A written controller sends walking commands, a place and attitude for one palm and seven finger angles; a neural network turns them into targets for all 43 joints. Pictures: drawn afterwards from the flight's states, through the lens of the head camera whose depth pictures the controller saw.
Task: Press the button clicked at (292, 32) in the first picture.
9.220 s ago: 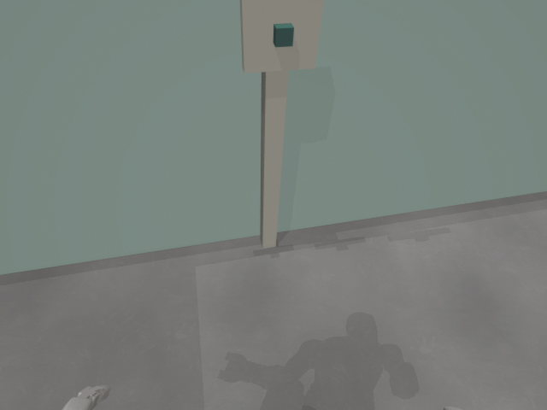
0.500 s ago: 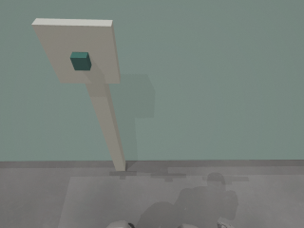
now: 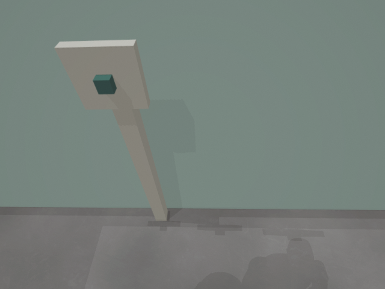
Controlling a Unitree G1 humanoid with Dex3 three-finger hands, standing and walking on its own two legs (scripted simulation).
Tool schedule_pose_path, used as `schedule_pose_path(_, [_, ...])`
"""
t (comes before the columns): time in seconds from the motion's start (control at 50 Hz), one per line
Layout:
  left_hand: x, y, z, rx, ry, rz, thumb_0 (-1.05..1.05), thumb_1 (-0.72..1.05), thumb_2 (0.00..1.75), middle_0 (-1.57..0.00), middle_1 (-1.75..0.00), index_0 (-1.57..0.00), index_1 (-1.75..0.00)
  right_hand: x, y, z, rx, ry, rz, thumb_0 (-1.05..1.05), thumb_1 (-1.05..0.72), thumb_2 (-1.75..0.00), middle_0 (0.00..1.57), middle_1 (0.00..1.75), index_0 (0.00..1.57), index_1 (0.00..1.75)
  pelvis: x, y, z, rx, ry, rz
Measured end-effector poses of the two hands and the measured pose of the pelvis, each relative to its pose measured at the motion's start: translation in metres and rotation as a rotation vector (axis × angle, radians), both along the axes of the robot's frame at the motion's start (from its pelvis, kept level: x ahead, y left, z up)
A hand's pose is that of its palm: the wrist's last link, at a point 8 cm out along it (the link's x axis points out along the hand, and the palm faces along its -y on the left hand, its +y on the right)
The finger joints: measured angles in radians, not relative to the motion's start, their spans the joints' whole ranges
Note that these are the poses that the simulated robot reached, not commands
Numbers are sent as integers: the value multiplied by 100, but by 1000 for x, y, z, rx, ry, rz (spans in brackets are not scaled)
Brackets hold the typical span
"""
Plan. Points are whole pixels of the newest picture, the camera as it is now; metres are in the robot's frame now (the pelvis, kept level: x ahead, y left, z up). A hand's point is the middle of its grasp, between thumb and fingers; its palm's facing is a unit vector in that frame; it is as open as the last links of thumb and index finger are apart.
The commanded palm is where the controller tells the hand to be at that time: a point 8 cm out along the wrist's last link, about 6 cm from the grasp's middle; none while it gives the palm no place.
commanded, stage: come to a stop and stand still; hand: left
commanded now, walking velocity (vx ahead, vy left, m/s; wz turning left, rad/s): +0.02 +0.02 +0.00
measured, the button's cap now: (105, 83) +0.53 +0.27 +0.15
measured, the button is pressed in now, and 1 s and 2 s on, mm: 0 0 0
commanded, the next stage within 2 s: look again from close up in 0.50 s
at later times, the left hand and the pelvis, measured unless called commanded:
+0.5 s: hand out of the picture +0.00 +0.22 -0.19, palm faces +0.01 -0.99 -0.17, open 7.4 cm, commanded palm none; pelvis +0.00 +0.06 -0.01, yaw -1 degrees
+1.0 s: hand out of the picture +0.03 +0.21 -0.18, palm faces -0.03 -0.97 -0.25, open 7.4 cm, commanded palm none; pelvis +0.02 +0.03 -0.01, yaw -2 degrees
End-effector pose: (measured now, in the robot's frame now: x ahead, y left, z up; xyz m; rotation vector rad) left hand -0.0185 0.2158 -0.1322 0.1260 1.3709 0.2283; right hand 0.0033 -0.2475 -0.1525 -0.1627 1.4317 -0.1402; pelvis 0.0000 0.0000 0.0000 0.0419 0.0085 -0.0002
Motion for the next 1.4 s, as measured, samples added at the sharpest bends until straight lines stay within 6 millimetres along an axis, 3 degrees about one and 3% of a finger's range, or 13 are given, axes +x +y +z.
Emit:
schedule_pose_path(0.12, [-31, 24, -17, -31, 84, 36, 1, 90, 90, -20, -30, -20, -30, 22, 30, 1, -23, -80, 28, 1, -91, -90, 20, 30, 20, 30, -5, 24, -8, -30, -10, 4])
schedule_pose_path(0.18, [-36, 38, -28, -45, 113, 35, 1, 90, 90, -20, -30, -20, -30, 29, 51, 3, -25, -128, 28, 1, -91, -90, 20, 30, 20, 30, -6, 36, -12, -34, -26, 0])
schedule_pose_path(0.36, [-10, 57, -28, -55, 72, -33, 1, 91, 90, -20, -30, -19, -30, 29, 70, 9, -40, -146, 4, 1, -95, -90, 20, 30, 20, 30, -2, 53, -8, -39, -33, -18])
schedule_pose_path(0.62, [27, 58, -26, -41, 26, -99, 1, 91, 90, -20, -30, -20, -30, -18, 86, 3, 1, -30, -59, 1, -91, -90, 20, 30, 20, 30, 3, 55, -7, -44, -31, -26])
schedule_pose_path(0.74, [31, 63, -23, -9, 22, -128, 1, 91, 90, -20, -30, -20, -30, -25, 90, -7, 43, -31, -40, 1, -91, -90, 20, 30, 20, 30, 1, 54, -13, -40, -10, -20])
schedule_pose_path(0.88, [35, 60, -13, 31, 30, -115, 1, 91, 90, -20, -30, -20, -30, -12, 86, -18, 79, -39, -31, 1, -91, -90, 20, 30, 20, 30, 11, 44, -14, -30, -10, -25])
schedule_pose_path(1.24, [58, 20, -15, 21, 9, -103, 1, 92, 90, -20, -30, -20, -30, 27, 31, -13, 29, -62, -7, 1, -91, -90, 20, 30, 20, 30, 25, 7, -12, -30, -3, -17])
schedule_pose_path(1.28, [85, 23, 0, 37, -171, -35, 2, 93, 90, -20, -31, -20, -30, 40, 23, -6, -5, -154, -4, 1, -91, -90, 20, 30, 20, 30, 24, 5, -14, -30, 2, -22])
schedule_pose_path(1.4, [200, 20, 116, 114, -965, -24, 3, 93, 90, -27, -38, -26, -37, 112, -3, 19, -93, -565, 15, 1, -91, -90, 20, 30, 20, 30, 16, 4, -19, -27, 34, 17])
